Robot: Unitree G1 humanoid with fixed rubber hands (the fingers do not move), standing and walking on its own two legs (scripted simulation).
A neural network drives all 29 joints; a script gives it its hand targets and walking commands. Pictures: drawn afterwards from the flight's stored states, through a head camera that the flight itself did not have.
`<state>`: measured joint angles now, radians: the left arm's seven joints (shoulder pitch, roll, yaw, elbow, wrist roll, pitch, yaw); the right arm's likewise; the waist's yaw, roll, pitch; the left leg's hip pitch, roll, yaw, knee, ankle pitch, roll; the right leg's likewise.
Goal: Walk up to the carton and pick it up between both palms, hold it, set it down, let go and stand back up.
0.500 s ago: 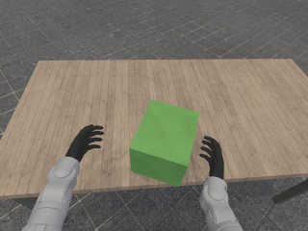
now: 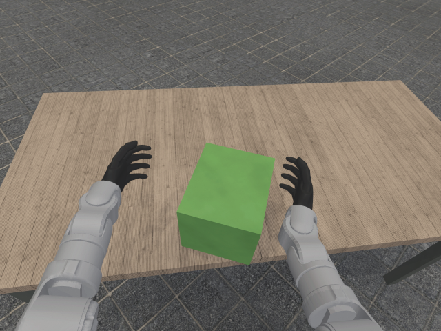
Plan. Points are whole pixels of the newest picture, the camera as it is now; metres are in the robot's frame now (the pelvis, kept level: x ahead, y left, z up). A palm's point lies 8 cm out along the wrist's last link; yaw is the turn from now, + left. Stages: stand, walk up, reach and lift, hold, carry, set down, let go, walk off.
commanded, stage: reach and lift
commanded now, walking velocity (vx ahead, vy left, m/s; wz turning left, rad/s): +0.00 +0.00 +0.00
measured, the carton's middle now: (227, 202) +0.39 -0.03 -0.06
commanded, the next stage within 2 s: none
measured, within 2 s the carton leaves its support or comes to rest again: neither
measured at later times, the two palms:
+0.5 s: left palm (136, 143) +0.43 +0.15 +0.10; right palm (303, 175) +0.36 -0.16 +0.08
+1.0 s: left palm (144, 180) +0.42 +0.15 -0.01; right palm (301, 213) +0.33 -0.18 -0.02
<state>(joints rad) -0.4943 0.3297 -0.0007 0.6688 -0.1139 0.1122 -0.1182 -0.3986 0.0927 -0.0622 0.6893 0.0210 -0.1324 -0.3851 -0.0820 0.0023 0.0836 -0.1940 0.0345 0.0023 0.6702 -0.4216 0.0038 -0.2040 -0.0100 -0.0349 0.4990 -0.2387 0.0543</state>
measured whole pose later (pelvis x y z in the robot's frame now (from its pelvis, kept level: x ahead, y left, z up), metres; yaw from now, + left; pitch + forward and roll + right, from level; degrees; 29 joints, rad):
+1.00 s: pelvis -0.01 -0.01 -0.01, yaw -1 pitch +15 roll -3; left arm -0.83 0.33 -0.02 1.34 -0.13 -0.25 -0.07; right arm -0.68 0.09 -0.16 1.22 0.04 -0.37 -0.34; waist -0.15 0.00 -0.08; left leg -0.61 0.04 0.00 0.73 -0.37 0.00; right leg -0.62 -0.01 -0.04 0.55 -0.19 0.04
